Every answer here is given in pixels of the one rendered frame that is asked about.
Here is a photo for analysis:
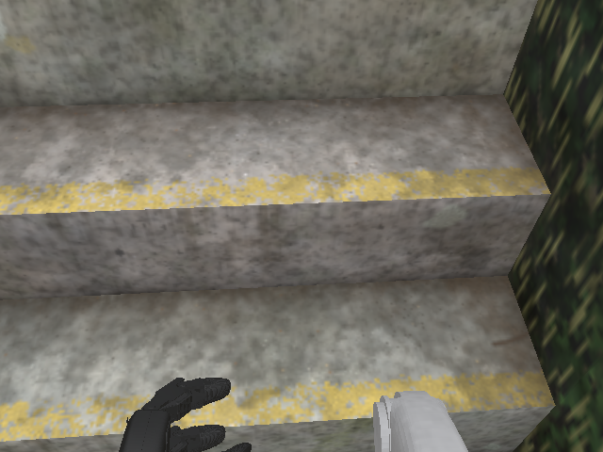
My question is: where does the robot left hand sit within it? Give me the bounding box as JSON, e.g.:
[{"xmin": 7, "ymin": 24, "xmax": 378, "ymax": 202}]
[{"xmin": 119, "ymin": 378, "xmax": 252, "ymax": 452}]

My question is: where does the robot right thigh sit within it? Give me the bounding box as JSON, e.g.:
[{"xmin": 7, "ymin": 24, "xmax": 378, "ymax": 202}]
[{"xmin": 373, "ymin": 391, "xmax": 468, "ymax": 452}]

